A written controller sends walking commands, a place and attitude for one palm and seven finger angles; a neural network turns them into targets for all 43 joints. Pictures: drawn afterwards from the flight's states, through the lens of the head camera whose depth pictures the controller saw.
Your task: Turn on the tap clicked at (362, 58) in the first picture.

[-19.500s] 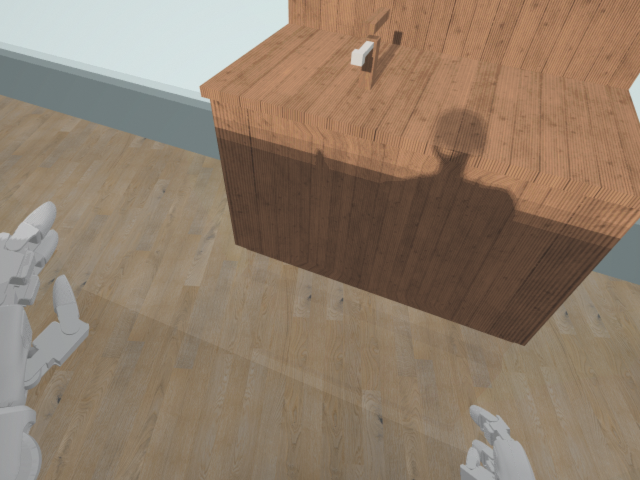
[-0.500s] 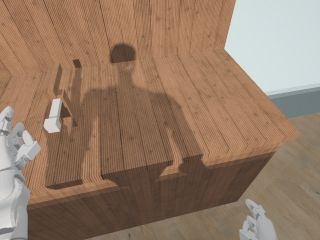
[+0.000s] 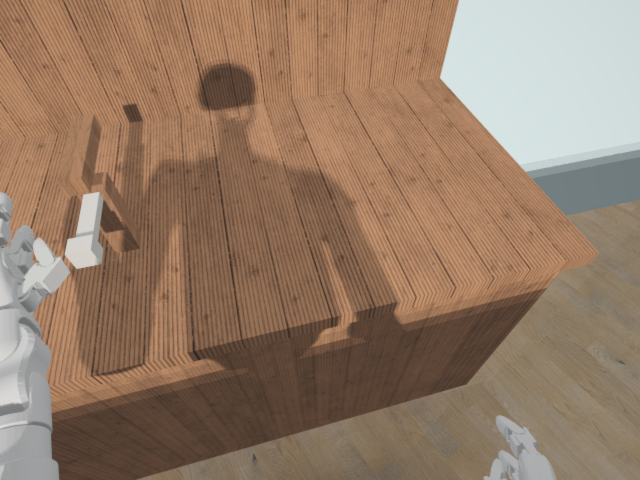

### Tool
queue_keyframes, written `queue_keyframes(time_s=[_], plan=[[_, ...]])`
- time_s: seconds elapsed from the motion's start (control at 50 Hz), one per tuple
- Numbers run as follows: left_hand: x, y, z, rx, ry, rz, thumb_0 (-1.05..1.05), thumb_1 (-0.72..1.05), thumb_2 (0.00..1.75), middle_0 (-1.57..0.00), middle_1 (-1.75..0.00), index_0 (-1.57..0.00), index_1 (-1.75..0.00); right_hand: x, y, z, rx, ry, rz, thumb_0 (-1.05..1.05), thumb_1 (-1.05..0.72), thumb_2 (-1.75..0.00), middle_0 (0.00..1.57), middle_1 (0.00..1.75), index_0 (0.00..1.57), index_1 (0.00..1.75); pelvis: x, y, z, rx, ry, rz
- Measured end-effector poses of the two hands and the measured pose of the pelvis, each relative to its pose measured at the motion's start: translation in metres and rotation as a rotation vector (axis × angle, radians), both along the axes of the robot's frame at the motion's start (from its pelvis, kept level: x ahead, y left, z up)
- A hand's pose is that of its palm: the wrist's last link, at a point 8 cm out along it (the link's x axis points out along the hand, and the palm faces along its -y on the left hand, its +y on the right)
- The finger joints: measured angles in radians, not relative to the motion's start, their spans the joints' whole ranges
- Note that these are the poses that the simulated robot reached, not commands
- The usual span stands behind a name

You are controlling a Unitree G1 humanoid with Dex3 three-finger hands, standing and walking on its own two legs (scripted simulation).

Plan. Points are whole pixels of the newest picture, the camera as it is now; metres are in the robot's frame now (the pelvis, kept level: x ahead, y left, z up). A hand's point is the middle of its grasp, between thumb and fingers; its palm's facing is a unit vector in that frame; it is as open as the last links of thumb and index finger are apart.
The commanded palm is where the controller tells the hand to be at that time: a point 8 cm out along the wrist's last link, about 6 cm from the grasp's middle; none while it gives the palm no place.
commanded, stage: reach beside the lever's end, fingers flat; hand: left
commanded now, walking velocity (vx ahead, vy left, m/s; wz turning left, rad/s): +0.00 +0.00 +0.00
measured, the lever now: (84, 251) +0.33 +0.32 +0.11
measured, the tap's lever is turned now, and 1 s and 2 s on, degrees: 0 0 18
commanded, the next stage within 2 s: push the lever round in 0.30 s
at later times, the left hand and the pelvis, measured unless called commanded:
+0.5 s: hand (55, 274) +0.30 +0.34 +0.10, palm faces +0.56 -0.82 -0.09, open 7.8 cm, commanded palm +0.26 +0.37 +0.11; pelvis +0.01 +0.01 +0.00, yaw +0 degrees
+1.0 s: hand (74, 277) +0.30 +0.31 +0.11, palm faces +0.56 -0.83 -0.07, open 7.8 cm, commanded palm +0.25 +0.35 +0.11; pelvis +0.00 +0.00 +0.00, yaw +0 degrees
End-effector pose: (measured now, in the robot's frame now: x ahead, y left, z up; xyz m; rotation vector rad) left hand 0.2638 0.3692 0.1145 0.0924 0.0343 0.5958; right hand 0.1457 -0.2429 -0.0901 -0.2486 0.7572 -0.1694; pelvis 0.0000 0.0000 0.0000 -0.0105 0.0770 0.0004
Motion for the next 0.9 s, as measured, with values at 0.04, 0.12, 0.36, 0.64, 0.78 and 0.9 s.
queue_keyframes(time_s=[0.04,0.12,0.36,0.64,0.78,0.9], plan=[[0.002,-0.001,-0.001,0.005,0.0,-0.005,0.02,0.89,0.9,-0.16,-0.15,-0.16,-0.15,-0.002,0.0,0.0,0.003,0.006,-0.011,0.01,-0.91,-0.9,0.2,0.3,0.2,0.3,0.002,0.001,0.0,-0.001,0.003,-0.005],[0.0,0.002,-0.005,0.002,0.005,0.003,0.02,0.89,0.9,-0.16,-0.15,-0.16,-0.15,-0.005,-0.001,-0.001,0.004,0.023,-0.026,0.01,-0.91,-0.9,0.2,0.3,0.2,0.3,0.006,0.003,0.0,-0.002,0.007,-0.01],[-0.012,0.01,-0.004,0.011,-0.014,0.019,0.02,0.89,0.9,-0.16,-0.15,-0.15,-0.15,0.006,0.003,-0.002,-0.009,0.029,-0.008,0.01,-0.91,-0.9,0.2,0.3,0.2,0.3,0.011,0.006,0.0,-0.007,0.005,0.002],[-0.013,-0.002,-0.004,-0.003,-0.019,0.012,0.02,0.89,0.9,-0.16,-0.15,-0.16,-0.15,0.025,0.013,0.005,0.016,-0.034,0.023,0.01,-0.91,-0.9,0.2,0.3,0.2,0.3,0.009,0.005,0.0,-0.004,-0.002,0.003],[-0.016,-0.01,-0.004,-0.008,-0.025,0.004,0.02,0.89,0.9,-0.16,-0.15,-0.15,-0.15,0.022,0.012,0.004,0.018,-0.028,0.025,0.01,-0.91,-0.9,0.2,0.3,0.2,0.3,0.007,0.002,0.0,-0.003,-0.008,0.005],[-0.015,-0.018,-0.002,-0.002,-0.035,0.002,0.02,0.89,0.9,-0.16,-0.15,-0.15,-0.15,0.017,0.008,0.003,0.017,-0.022,0.02,0.01,-0.91,-0.9,0.2,0.3,0.2,0.3,0.004,0.0,0.0,-0.002,-0.013,0.003]])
